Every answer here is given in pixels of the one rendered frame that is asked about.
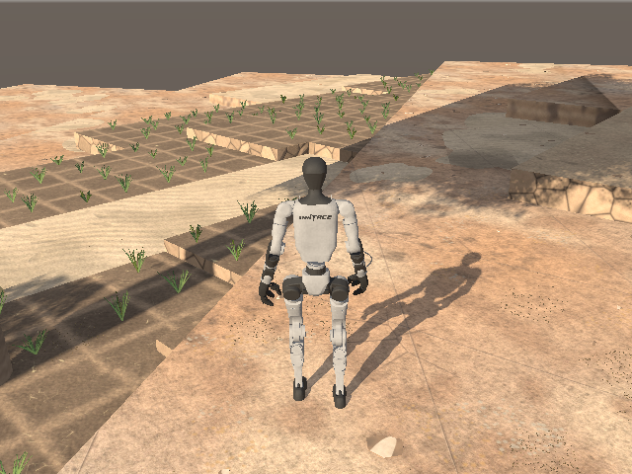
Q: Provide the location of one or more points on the robot right forearm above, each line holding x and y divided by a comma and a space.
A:
358, 262

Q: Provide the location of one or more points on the robot left thigh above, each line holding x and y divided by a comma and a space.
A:
293, 297

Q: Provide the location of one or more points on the robot torso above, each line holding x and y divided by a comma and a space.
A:
315, 234

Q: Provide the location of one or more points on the robot left forearm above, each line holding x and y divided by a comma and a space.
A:
270, 266

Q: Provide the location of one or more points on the right robot hand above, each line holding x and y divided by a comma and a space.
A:
355, 280

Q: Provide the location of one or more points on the left robot upper arm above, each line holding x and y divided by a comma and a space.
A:
283, 210

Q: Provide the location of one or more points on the right robot upper arm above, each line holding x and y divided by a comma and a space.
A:
347, 210

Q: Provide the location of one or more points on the left robot hand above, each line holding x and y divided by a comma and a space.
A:
264, 292

